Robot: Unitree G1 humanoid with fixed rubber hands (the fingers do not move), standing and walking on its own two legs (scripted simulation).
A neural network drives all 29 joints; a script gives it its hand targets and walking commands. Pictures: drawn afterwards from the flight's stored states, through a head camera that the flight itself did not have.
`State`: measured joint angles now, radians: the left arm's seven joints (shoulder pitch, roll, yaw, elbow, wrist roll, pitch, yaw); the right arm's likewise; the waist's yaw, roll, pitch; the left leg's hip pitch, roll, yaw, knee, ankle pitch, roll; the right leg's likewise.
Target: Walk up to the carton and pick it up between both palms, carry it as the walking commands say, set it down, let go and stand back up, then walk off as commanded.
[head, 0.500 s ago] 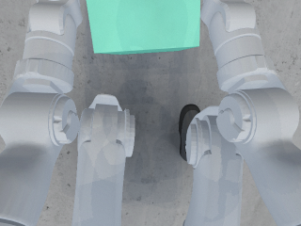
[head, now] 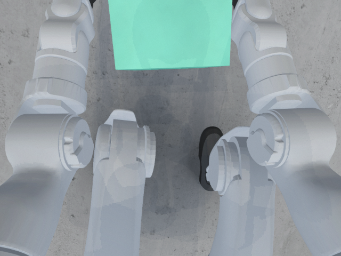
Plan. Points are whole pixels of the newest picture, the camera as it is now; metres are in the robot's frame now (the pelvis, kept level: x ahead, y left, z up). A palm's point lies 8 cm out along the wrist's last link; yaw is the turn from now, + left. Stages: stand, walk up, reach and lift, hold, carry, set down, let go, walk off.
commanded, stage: set down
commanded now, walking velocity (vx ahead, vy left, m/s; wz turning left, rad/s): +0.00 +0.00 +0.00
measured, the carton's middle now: out of the picture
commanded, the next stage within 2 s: none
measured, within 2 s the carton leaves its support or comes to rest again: neither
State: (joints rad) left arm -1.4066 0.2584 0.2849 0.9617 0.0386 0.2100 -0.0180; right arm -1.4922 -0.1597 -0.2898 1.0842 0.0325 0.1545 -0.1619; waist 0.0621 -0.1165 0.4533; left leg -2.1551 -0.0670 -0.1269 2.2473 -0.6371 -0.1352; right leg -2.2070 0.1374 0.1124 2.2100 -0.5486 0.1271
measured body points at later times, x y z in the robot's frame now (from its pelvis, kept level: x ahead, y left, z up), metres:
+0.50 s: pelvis +0.02 +0.00 +0.00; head +0.37 +0.05 +0.27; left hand +0.53 +0.20 -0.18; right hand +0.56 -0.08 -0.17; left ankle +0.11 +0.15 -0.33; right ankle +0.13 -0.14 -0.33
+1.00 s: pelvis +0.00 +0.01 +0.01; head +0.39 +0.05 +0.23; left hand +0.52 +0.22 -0.21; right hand +0.56 -0.12 -0.19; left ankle +0.11 +0.15 -0.33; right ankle +0.13 -0.14 -0.33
